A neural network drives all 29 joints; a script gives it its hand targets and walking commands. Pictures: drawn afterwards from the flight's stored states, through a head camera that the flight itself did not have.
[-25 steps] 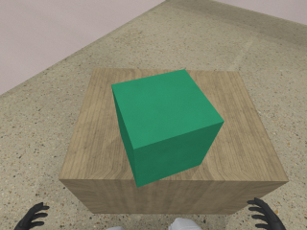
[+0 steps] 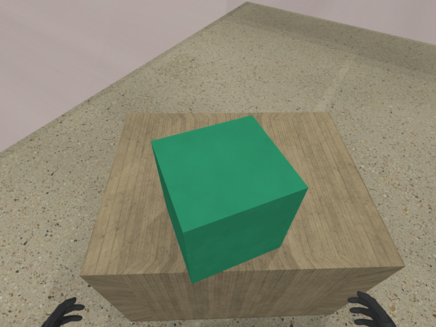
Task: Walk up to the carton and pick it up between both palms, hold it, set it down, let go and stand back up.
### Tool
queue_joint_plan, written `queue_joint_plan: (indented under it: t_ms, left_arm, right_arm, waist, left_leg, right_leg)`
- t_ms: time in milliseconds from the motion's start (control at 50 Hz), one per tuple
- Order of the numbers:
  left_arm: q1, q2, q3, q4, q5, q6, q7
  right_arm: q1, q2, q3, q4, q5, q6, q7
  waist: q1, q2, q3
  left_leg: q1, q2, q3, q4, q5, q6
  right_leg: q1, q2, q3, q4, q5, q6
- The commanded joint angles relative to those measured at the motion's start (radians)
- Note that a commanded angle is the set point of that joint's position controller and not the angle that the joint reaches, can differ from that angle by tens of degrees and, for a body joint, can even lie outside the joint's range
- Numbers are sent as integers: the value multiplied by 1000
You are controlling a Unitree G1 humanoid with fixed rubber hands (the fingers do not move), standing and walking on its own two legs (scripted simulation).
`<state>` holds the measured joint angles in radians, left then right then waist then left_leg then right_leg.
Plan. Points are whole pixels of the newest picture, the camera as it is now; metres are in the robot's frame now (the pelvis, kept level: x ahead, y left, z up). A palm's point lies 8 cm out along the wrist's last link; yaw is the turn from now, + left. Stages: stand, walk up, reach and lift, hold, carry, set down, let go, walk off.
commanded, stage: walk up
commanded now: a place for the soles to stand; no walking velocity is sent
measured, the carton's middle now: (222, 199) +0.41 -0.01 -0.07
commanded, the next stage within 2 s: reach and lift in 1.08 s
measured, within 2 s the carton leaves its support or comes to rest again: neither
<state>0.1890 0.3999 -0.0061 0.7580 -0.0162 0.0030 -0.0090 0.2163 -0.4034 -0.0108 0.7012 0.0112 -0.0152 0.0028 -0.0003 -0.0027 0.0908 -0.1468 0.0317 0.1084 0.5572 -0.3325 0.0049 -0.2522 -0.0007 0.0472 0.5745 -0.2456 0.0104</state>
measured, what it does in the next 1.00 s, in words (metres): stands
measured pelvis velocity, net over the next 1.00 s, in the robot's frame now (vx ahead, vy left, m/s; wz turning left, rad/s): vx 0.03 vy -0.01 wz -0.02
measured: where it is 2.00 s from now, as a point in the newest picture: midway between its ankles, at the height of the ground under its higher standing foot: outside the picture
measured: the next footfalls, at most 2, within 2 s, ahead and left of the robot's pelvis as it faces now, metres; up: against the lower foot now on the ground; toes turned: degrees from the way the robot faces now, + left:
none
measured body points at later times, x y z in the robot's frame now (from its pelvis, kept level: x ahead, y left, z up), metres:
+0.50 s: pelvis +0.01 +0.00 +0.01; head +0.02 -0.01 +0.46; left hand +0.13 +0.30 -0.10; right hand +0.10 -0.32 -0.11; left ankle -0.01 +0.11 -0.73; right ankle +0.04 -0.13 -0.73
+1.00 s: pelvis +0.03 -0.01 +0.01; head +0.04 -0.01 +0.46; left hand +0.16 +0.30 -0.10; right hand +0.10 -0.32 -0.11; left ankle -0.01 +0.11 -0.73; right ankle +0.04 -0.13 -0.73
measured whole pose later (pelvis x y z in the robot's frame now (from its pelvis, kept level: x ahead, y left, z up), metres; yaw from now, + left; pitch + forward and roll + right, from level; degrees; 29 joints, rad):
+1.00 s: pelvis +0.03 -0.01 +0.01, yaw -1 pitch -4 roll +0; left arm 0.11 0.37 0.01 0.96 -0.01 -0.01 0.01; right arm 0.17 -0.38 -0.05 0.96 0.00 -0.01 0.00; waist -0.02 0.01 0.08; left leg -0.06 0.05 0.13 0.42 -0.30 -0.01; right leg -0.18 0.02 0.06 0.47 -0.22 0.00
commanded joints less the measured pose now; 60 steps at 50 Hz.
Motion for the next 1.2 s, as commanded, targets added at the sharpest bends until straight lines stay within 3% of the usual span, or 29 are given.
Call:
queue_joint_plan:
  t_ms: [0, 120, 200, 260, 280, 340, 380, 460, 500, 560, 620, 640, 680, 720, 740, 780, 820, 860, 880, 940, 960, 1000, 1060, 1080, 1100, 1120, 1160, 1180]
  left_arm:
    - [-46, 172, 58, -40, 1, -22, 4]
    - [-74, 172, 58, 16, -2, -31, 3]
    - [-77, 168, 56, 56, -5, -37, 6]
    - [-72, 163, 63, 64, 2, -34, 9]
    - [-69, 176, 68, 66, 2, -35, 10]
    - [-72, 164, 64, 77, 6, -39, 14]
    - [-82, 157, 65, 75, 2, -35, 14]
    - [-92, 161, 70, 84, 7, -32, 18]
    - [-74, 167, 69, 91, 5, -35, 20]
    - [-74, 163, 70, 103, 9, -36, 23]
    - [-76, 148, 64, 116, 12, -27, 28]
    - [-83, 153, 64, 114, 5, -30, 28]
    - [-96, 162, 64, 119, 8, -29, 30]
    - [-101, 165, 67, 125, 9, -28, 30]
    - [-103, 160, 63, 135, 14, -28, 29]
    - [-123, 156, 63, 133, 10, -26, 28]
    - [-114, 164, 64, 138, 7, -23, 26]
    - [-109, 162, 66, 138, 13, -24, 29]
    - [-117, 166, 65, 150, 11, -26, 27]
    - [-113, 151, 65, 144, 9, -26, 29]
    - [-96, 164, 63, 155, 9, -24, 31]
    - [-121, 159, 63, 155, 14, -21, 31]
    - [-115, 161, 65, 161, 12, -26, 32]
    - [-457, 140, 136, -113, 17, 146, 36]
    - [-324, 84, 118, -98, 51, 258, 35]
    - [-296, 83, 112, -194, 69, 334, 14]
    - [-261, 94, 140, -241, 126, 435, 3]
    - [-261, 108, 143, -306, 143, 455, 2]
  right_arm:
    - [-31, -182, -50, -40, 4, -21, -6]
    - [-64, -172, -54, 25, -1, -18, -2]
    - [-76, -182, -61, 66, 5, -20, -2]
    - [-58, -164, -62, 94, -8, -19, -3]
    - [-51, -174, -68, 98, 0, -18, -3]
    - [-55, -162, -68, 113, -6, -17, 0]
    - [-37, -159, -69, 131, -6, -17, 0]
    - [-41, -166, -70, 143, -10, -20, -3]
    - [-45, -161, -73, 147, -3, -20, -2]
    - [-24, -155, -72, 167, -7, -18, -6]
    - [-33, -153, -72, 163, -8, -16, -7]
    - [-21, -168, -75, 170, -9, -16, -9]
    - [-16, -169, -74, 182, -3, -13, -7]
    - [-29, -158, -73, 177, -2, -11, -12]
    - [-23, -160, -73, 185, -4, -8, -12]
    - [-43, -156, -72, 191, -12, -7, -11]
    - [-48, -162, -77, 184, -12, -4, -8]
    - [-54, -157, -76, 183, -11, -9, -10]
    - [-46, -168, -81, 195, -7, -9, -10]
    - [-44, -162, -78, 204, -11, -8, -12]
    - [-50, -158, -77, 208, -10, -6, -9]
    - [-43, -143, -75, 212, -8, -6, -8]
    - [-35, -159, -83, 221, -8, -7, -10]
    - [-474, -37, -88, 151, -78, -187, 27]
    - [-329, -109, -164, 233, -65, -202, 57]
    - [-294, -151, -187, 217, -68, -191, 66]
    - [-243, -197, -215, 199, -48, -164, 63]
    - [-205, -215, -210, 182, -31, -157, 59]
  waist:
    - [3, 3, -61]
    - [-1, 3, -55]
    - [-1, -52, -79]
    - [-3, 22, -54]
    - [-1, -4, -61]
    - [-1, -27, -72]
    - [-4, -1, -49]
    - [-4, 3, -61]
    - [1, -27, -89]
    - [-1, 2, -77]
    - [-8, -30, -100]
    - [-10, 13, -99]
    - [-11, 13, -93]
    - [-22, 2, -85]
    - [-16, -24, -104]
    - [-12, 16, -65]
    - [-9, 7, -53]
    - [-11, 27, -59]
    - [-14, -31, -77]
    - [-13, 18, -68]
    - [-5, 1, -85]
    - [-17, -34, -58]
    - [-20, 18, -75]
    - [30, 8, -90]
    - [-43, 26, -45]
    - [-64, -14, -91]
    - [-49, -17, -175]
    - [-63, -12, -229]
  left_leg:
    - [-45, 130, -126, -183, 53, 48]
    - [-8, 110, -104, -207, 34, 31]
    - [50, 113, -102, -209, 88, 29]
    - [26, 111, -89, -222, 22, 32]
    - [12, 108, -102, -224, -12, 37]
    - [38, 112, -92, -206, 57, 38]
    - [29, 111, -98, -216, 26, 32]
    - [6, 122, -110, -228, 76, 42]
    - [43, 118, -104, -215, 111, 38]
    - [41, 119, -85, -211, 193, 33]
    - [71, 132, -89, -204, 200, 36]
    - [80, 132, -85, -202, 249, 36]
    - [72, 132, -88, -207, 232, 30]
    - [75, 127, -72, -193, 209, 32]
    - [82, 126, -79, -199, 210, 31]
    - [53, 122, -81, -216, 163, 28]
    - [43, 120, -68, -219, 138, 30]
    - [53, 129, -72, -224, 171, 34]
    - [75, 124, -70, -215, 162, 31]
    - [72, 125, -72, -222, 176, 35]
    - [89, 125, -72, -215, 189, 26]
    - [84, 123, -73, -224, 173, 24]
    - [100, 126, -72, -224, 183, 28]
    - [-119, 13, -65, -10, 247, -37]
    - [-78, 13, -62, 37, 216, -32]
    - [-29, 13, -53, 75, 201, -32]
    - [-6, 16, -60, 134, 227, -46]
    - [-6, 14, -60, 138, 268, -51]
  right_leg:
    - [43, -89, 97, -109, 199, -52]
    - [26, -117, 128, -169, 186, -61]
    - [27, -106, 112, -181, 222, -55]
    - [28, -111, 130, -195, 128, -61]
    - [27, -103, 122, -193, 87, -69]
    - [36, -104, 120, -197, 135, -68]
    - [10, -105, 129, -199, 100, -72]
    - [63, -95, 100, -171, 175, -73]
    - [63, -103, 112, -186, 191, -73]
    - [80, -116, 121, -154, 306, -77]
    - [85, -99, 89, -152, 316, -70]
    - [81, -104, 112, -148, 338, -69]
    - [85, -97, 80, -147, 320, -71]
    - [76, -102, 111, -165, 332, -75]
    - [85, -102, 93, -167, 313, -73]
    - [62, -97, 106, -164, 263, -72]
    - [63, -101, 110, -176, 247, -74]
    - [75, -97, 102, -167, 291, -71]
    - [70, -96, 107, -177, 293, -72]
    - [71, -99, 109, -181, 277, -71]
    - [91, -98, 106, -181, 295, -67]
    - [51, -97, 105, -192, 270, -69]
    - [72, -99, 111, -190, 291, -70]
    - [-25, 12, -94, -70, 64, -51]
    - [-64, 19, -99, -61, 96, -60]
    - [-86, 30, -131, -32, 124, -51]
    - [-57, 21, -153, 22, 194, -52]
    - [-12, 22, -154, 46, 272, -45]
